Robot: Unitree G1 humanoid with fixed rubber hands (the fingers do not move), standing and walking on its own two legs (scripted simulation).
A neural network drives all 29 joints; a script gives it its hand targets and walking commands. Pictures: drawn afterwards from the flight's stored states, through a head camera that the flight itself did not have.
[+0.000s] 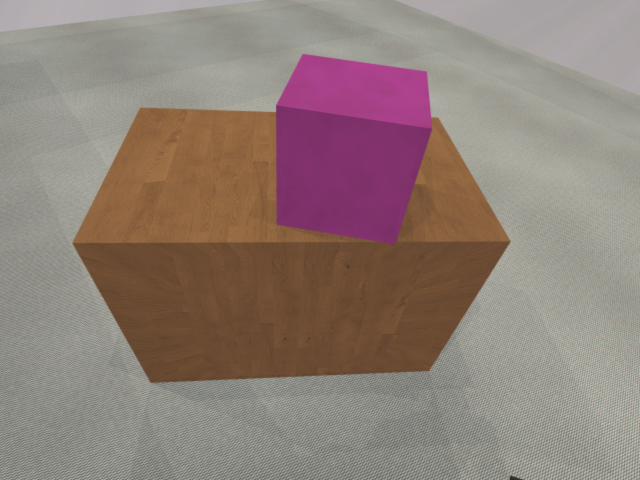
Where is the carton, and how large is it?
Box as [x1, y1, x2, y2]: [276, 54, 431, 243]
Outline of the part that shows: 302,54 276,105 277,224 395,243 431,130 426,71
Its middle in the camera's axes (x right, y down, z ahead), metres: +0.06 -0.20 +0.81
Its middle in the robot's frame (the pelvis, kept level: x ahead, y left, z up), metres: +0.74 -0.07 +0.03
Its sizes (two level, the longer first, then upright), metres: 0.260 0.237 0.274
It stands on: a pedestal, 0.64 m high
